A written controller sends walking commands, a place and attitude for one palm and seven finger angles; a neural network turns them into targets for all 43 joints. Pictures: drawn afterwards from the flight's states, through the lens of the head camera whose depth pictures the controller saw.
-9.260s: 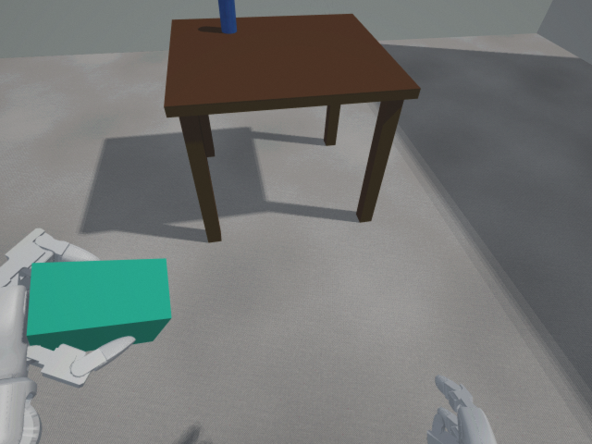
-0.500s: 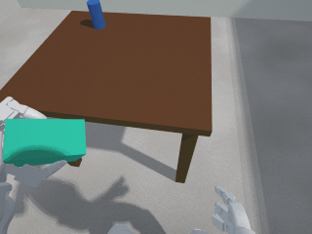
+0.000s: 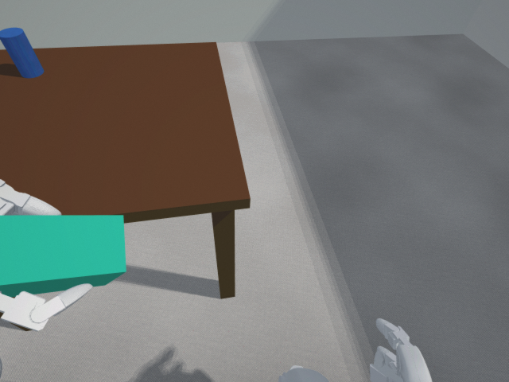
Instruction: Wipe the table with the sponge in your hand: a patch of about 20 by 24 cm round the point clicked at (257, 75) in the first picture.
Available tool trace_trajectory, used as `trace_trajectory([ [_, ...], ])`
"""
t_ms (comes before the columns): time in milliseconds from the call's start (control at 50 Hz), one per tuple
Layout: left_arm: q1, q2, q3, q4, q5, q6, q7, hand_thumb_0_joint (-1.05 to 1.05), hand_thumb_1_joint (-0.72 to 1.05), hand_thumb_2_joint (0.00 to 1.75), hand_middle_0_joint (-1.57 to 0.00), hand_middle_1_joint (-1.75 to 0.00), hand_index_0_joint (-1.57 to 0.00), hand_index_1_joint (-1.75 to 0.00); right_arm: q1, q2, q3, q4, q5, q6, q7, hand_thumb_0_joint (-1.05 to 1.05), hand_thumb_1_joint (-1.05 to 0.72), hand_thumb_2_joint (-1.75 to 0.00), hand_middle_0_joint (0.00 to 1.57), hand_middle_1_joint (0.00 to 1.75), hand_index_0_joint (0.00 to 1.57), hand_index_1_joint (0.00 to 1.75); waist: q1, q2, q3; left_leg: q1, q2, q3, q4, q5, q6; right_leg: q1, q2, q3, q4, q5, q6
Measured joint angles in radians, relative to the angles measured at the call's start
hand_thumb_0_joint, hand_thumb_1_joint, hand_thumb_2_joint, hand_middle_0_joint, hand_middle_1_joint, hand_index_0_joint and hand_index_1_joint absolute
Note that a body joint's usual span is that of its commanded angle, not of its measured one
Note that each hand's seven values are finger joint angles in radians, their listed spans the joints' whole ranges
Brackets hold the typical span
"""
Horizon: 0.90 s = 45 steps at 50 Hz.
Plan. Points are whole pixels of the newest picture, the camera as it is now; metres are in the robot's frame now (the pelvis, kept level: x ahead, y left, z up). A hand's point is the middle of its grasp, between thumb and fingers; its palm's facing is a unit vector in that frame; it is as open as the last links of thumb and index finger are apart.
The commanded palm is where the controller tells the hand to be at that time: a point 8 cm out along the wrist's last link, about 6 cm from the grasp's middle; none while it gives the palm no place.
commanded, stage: turn to face it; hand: left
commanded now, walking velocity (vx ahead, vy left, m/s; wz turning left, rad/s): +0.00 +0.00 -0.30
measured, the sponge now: (77, 255) +0.22 +0.23 +0.15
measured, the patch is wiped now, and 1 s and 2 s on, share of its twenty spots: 0.00 0.00 0.00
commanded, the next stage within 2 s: come to a stop and stand still in 0.20 s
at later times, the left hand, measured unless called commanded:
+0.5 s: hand (159, 272) +0.20 +0.13 +0.17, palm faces +0.20 -0.83 -0.52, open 10.7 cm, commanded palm +0.14 +0.19 +0.18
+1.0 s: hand (132, 300) +0.17 +0.15 +0.15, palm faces +0.25 -0.87 -0.43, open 10.7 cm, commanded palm +0.12 +0.20 +0.18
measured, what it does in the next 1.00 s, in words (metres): steps on the spot: right foot, then left foot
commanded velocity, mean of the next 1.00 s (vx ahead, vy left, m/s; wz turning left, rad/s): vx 0.02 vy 0.02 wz -0.07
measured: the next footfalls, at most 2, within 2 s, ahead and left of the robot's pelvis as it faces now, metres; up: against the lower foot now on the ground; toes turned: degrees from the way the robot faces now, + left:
right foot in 0.14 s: +0.03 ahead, -0.15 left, +0.00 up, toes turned -8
left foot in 0.54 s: -0.01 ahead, +0.05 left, +0.00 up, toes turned -4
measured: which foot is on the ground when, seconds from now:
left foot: down 0.00-0.16, up 0.18-0.52, down 0.54-1.00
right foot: up 0.00-0.12, down 0.14-1.00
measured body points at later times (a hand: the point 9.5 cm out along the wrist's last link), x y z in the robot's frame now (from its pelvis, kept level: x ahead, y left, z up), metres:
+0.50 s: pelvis -0.05 -0.07 +0.01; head +0.00 -0.08 +0.45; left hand +0.18 +0.17 +0.20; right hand +0.07 -0.36 -0.09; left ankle -0.05 +0.06 -0.72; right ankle -0.01 -0.14 -0.73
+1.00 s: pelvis -0.07 -0.06 +0.01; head -0.06 -0.06 +0.46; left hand +0.15 +0.20 +0.18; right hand +0.06 -0.29 -0.09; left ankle -0.05 +0.05 -0.73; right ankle -0.01 -0.14 -0.73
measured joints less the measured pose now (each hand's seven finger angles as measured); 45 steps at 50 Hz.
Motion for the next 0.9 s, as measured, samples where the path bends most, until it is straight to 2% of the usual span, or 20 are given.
trace_trajectory([
  [60, -0.028, -0.045, -0.050, 0.020, 0.004, 0.019, 0.009, -0.01, -0.55, 1.02, -0.65, -1.39, -0.66, -1.38, 0.015, 0.034, 0.031, 0.002, 0.001, -0.031, 0.006, 0.01, -0.90, -0.90, 0.20, 0.30, 0.20, 0.30, 0.010, 0.030, -0.002, 0.004, 0.040, 0.017, 0.000, 0.005, -0.020, 0.088, -0.045, -0.029, -0.139, -0.016, 0.014],
  [120, -0.067, -0.035, -0.075, 0.023, 0.008, 0.018, 0.009, -0.01, -0.55, 1.02, -0.64, -1.39, -0.66, -1.38, 0.014, 0.063, 0.057, -0.001, -0.005, -0.060, 0.012, 0.01, -0.90, -0.90, 0.20, 0.30, 0.20, 0.30, 0.005, 0.043, 0.015, -0.023, 0.073, 0.022, 0.040, -0.002, -0.049, 0.192, -0.062, -0.055, -0.323, 0.008, 0.018],
  [140, -0.080, -0.024, -0.075, 0.021, 0.009, 0.013, 0.007, -0.01, -0.55, 1.02, -0.64, -1.39, -0.66, -1.38, 0.010, 0.068, 0.063, -0.002, -0.005, -0.068, 0.016, 0.01, -0.90, -0.90, 0.20, 0.30, 0.20, 0.30, 0.003, 0.047, 0.025, -0.038, 0.087, 0.022, 0.069, -0.012, -0.060, 0.221, -0.060, -0.066, -0.388, 0.069, 0.004],
  [160, -0.095, -0.023, -0.077, 0.024, 0.012, 0.007, 0.005, -0.01, -0.55, 1.02, -0.64, -1.39, -0.66, -1.38, -0.001, 0.065, 0.064, 0.003, -0.005, -0.072, 0.019, 0.01, -0.90, -0.90, 0.20, 0.30, 0.20, 0.30, -0.006, 0.072, 0.043, -0.053, 0.112, 0.010, 0.099, -0.022, -0.062, 0.224, -0.038, -0.080, -0.397, 0.101, -0.027],
  [180, -0.103, -0.019, -0.079, 0.023, 0.014, 0.002, 0.002, -0.01, -0.55, 1.02, -0.64, -1.39, -0.66, -1.38, -0.012, 0.060, 0.062, 0.010, -0.005, -0.070, 0.021, 0.01, -0.90, -0.90, 0.21, 0.30, 0.20, 0.30, -0.021, 0.087, 0.058, -0.074, 0.113, -0.015, 0.144, -0.057, -0.054, 0.218, -0.026, -0.090, -0.388, 0.103, -0.054],
  [240, -0.081, -0.001, -0.064, 0.000, -0.001, -0.012, -0.008, -0.01, -0.55, 1.02, -0.64, -1.39, -0.66, -1.38, -0.044, 0.040, 0.050, 0.038, -0.004, -0.046, 0.016, 0.01, -0.90, -0.90, 0.21, 0.30, 0.21, 0.30, -0.042, 0.071, 0.073, -0.161, 0.028, -0.081, 0.388, -0.173, -0.038, 0.190, -0.023, -0.069, -0.393, 0.105, -0.096],
  [300, 0.012, 0.019, -0.019, -0.026, -0.014, -0.031, -0.009, -0.01, -0.55, 1.02, -0.64, -1.39, -0.66, -1.38, -0.062, 0.014, 0.030, 0.038, -0.006, -0.013, 0.010, 0.02, -0.90, -0.90, 0.21, 0.30, 0.20, 0.30, -0.060, 0.048, 0.068, -0.199, -0.032, -0.084, 0.494, -0.165, -0.040, 0.182, -0.012, -0.028, -0.457, 0.158, -0.105],
  [360, 0.072, 0.037, 0.003, -0.032, -0.015, -0.042, -0.003, -0.01, -0.55, 1.02, -0.64, -1.39, -0.66, -1.38, -0.056, -0.016, 0.007, 0.034, -0.007, -0.001, -0.002, 0.02, -0.90, -0.90, 0.20, 0.30, 0.20, 0.30, -0.075, 0.033, 0.055, -0.182, -0.058, -0.067, 0.416, -0.147, -0.035, 0.187, -0.005, -0.013, -0.517, 0.201, -0.114],
  [480, 0.075, 0.027, -0.017, -0.023, -0.004, -0.030, 0.013, -0.01, -0.55, 1.02, -0.64, -1.39, -0.66, -1.38, -0.031, -0.072, -0.023, 0.041, -0.006, 0.000, -0.025, 0.02, -0.91, -0.90, 0.20, 0.30, 0.20, 0.30, -0.074, 0.018, 0.026, -0.071, -0.084, -0.066, 0.120, -0.104, 0.002, 0.199, 0.008, -0.022, -0.571, 0.242, -0.120],
  [540, 0.065, 0.009, -0.042, -0.032, 0.004, -0.018, 0.017, -0.01, -0.55, 1.02, -0.64, -1.39, -0.66, -1.38, -0.010, -0.084, -0.031, 0.035, -0.007, -0.001, -0.030, 0.02, -0.91, -0.90, 0.20, 0.30, 0.20, 0.30, -0.072, 0.024, 0.008, 0.019, -0.078, -0.073, -0.068, -0.016, 0.023, 0.206, 0.021, -0.043, -0.561, 0.239, -0.116],
  [560, 0.057, 0.008, -0.050, -0.034, 0.008, -0.016, 0.016, -0.01, -0.55, 1.02, -0.64, -1.39, -0.66, -1.38, -0.006, -0.080, -0.033, 0.036, -0.007, -0.003, -0.033, 0.02, -0.91, -0.90, 0.20, 0.30, 0.20, 0.30, -0.068, 0.018, 0.008, 0.030, -0.079, -0.076, -0.089, 0.038, 0.028, 0.208, 0.020, -0.047, -0.550, 0.234, -0.114],
  [600, 0.046, 0.006, -0.061, -0.026, 0.016, -0.018, 0.016, -0.01, -0.55, 1.02, -0.64, -1.39, -0.66, -1.38, 0.003, -0.063, -0.028, 0.036, -0.003, -0.003, -0.038, 0.02, -0.91, -0.90, 0.20, 0.30, 0.20, 0.30, -0.049, -0.002, 0.001, 0.046, -0.085, -0.067, -0.085, 0.049, 0.028, 0.220, 0.013, -0.039, -0.539, 0.227, -0.100],
  [660, 0.042, 0.000, -0.067, 0.004, 0.022, -0.020, 0.013, -0.01, -0.55, 1.02, -0.64, -1.39, -0.66, -1.38, 0.021, -0.041, -0.008, 0.026, -0.004, -0.014, -0.041, 0.02, -0.91, -0.90, 0.20, 0.30, 0.20, 0.30, -0.035, 0.000, -0.030, 0.049, -0.084, -0.065, -0.073, 0.030, 0.025, 0.222, 0.010, -0.039, -0.529, 0.216, -0.080],
  [780, -0.033, -0.044, -0.086, 0.094, 0.025, -0.018, 0.008, -0.01, -0.55, 1.02, -0.64, -1.39, -0.66, -1.38, 0.017, -0.009, 0.029, 0.040, -0.008, -0.038, -0.034, 0.01, -0.90, -0.90, 0.20, 0.30, 0.20, 0.30, -0.007, 0.049, -0.049, 0.027, -0.077, -0.075, -0.028, 0.008, 0.027, 0.225, 0.017, -0.052, -0.534, 0.232, -0.114],
  [840, -0.061, -0.066, -0.108, 0.121, 0.024, -0.008, 0.006, -0.01, -0.55, 1.02, -0.64, -1.39, -0.66, -1.38, 0.007, 0.001, 0.040, 0.053, -0.010, -0.037, -0.026, 0.01, -0.90, -0.90, 0.20, 0.30, 0.20, 0.30, -0.006, 0.065, -0.046, 0.014, -0.078, -0.081, -0.014, -0.021, 0.034, 0.228, 0.017, -0.056, -0.553, 0.246, -0.113],
  [900, -0.070, -0.065, -0.121, 0.124, 0.024, 0.003, 0.003, -0.01, -0.55, 1.02, -0.64, -1.39, -0.66, -1.38, 0.000, 0.009, 0.051, 0.059, -0.015, -0.031, -0.023, 0.01, -0.90, -0.90, 0.20, 0.30, 0.20, 0.30, -0.014, 0.060, -0.032, 0.019, -0.083, -0.081, -0.036, 0.014, 0.037, 0.231, 0.012, -0.056, -0.568, 0.260, -0.108],
])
